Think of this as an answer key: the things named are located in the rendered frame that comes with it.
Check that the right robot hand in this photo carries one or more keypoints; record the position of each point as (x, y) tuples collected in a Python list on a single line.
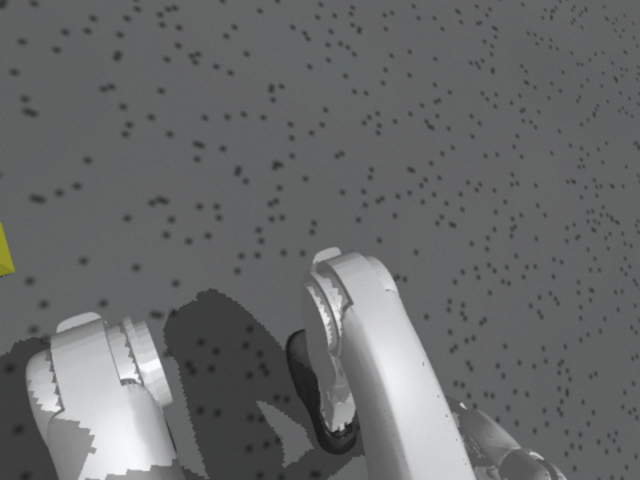
[(484, 437)]

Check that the right robot arm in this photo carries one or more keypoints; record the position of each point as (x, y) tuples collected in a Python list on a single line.
[(526, 464)]

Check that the right robot foot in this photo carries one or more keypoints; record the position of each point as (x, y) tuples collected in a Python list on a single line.
[(306, 385)]

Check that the cube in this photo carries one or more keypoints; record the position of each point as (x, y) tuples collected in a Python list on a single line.
[(6, 265)]

